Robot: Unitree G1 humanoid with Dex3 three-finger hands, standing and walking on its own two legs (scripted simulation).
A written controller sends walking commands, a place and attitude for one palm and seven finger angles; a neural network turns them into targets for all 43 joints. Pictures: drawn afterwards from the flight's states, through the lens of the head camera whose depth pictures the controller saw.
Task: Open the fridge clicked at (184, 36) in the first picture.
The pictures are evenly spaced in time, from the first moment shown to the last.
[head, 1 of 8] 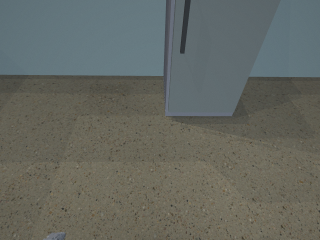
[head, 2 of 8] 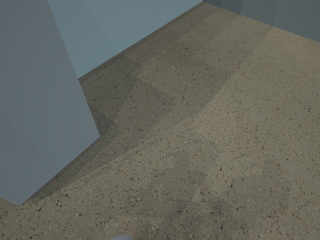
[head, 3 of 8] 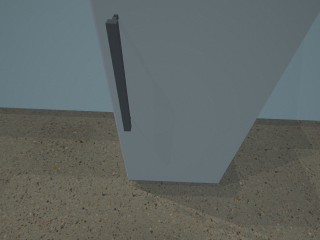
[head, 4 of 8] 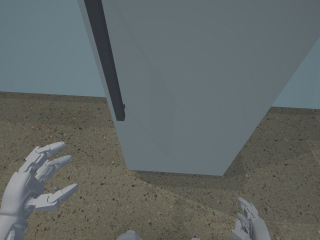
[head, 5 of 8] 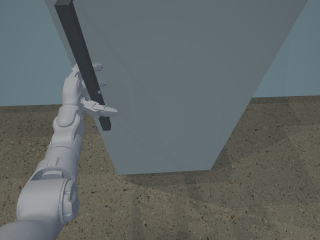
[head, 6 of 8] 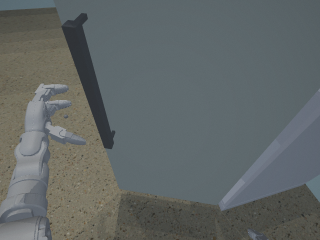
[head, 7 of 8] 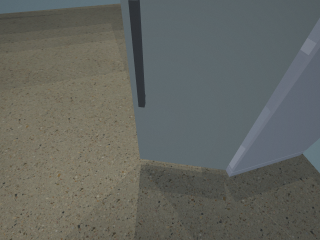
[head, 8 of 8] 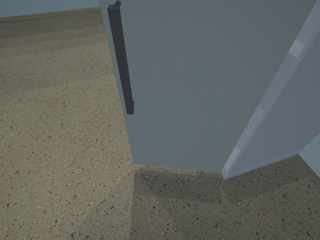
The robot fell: no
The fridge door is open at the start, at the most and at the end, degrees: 0 70 65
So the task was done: yes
